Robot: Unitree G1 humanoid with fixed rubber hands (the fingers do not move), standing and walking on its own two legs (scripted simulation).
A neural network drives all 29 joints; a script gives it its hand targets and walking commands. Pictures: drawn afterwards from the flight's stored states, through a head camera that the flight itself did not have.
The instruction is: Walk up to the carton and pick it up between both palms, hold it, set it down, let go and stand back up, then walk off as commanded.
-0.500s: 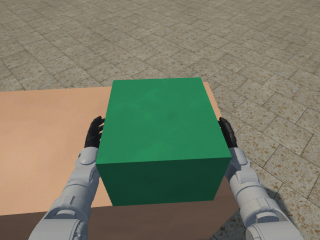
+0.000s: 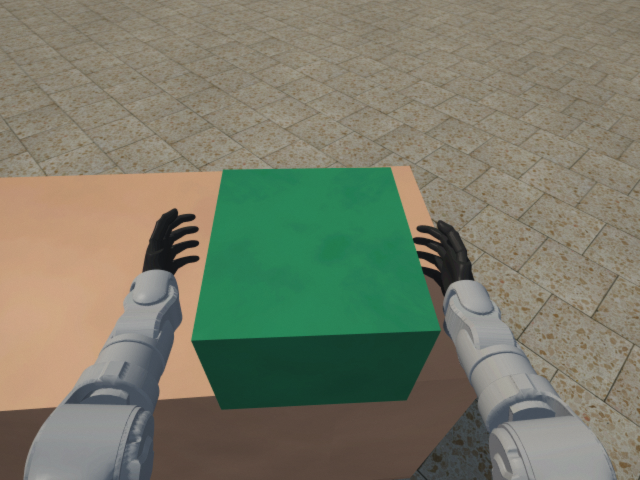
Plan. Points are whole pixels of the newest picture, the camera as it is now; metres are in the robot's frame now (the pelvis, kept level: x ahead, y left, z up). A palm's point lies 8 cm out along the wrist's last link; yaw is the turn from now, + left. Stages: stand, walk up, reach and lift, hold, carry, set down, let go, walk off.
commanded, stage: set down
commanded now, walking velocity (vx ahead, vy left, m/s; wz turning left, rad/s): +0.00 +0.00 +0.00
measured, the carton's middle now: (311, 280) +0.43 +0.03 +0.00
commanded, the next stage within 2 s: none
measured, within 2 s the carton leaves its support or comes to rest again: neither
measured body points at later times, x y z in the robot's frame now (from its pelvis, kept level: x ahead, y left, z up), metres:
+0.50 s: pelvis -0.01 +0.00 +0.00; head +0.02 +0.00 +0.45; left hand +0.36 +0.25 +0.03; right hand +0.39 -0.17 +0.04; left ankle +0.03 +0.10 -0.74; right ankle -0.02 -0.12 -0.74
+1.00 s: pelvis -0.03 +0.01 +0.00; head -0.02 +0.02 +0.45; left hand +0.27 +0.27 +0.01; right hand +0.31 -0.18 +0.02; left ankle +0.03 +0.10 -0.74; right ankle -0.02 -0.12 -0.74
